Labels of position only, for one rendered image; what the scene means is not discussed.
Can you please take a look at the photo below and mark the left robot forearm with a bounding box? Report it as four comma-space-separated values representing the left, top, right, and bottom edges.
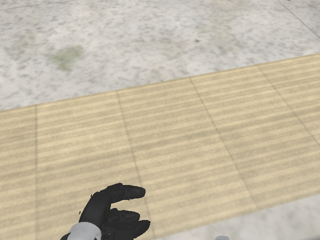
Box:
60, 222, 102, 240

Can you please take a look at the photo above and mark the left robot hand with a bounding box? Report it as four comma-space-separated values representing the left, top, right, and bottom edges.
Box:
79, 183, 151, 240

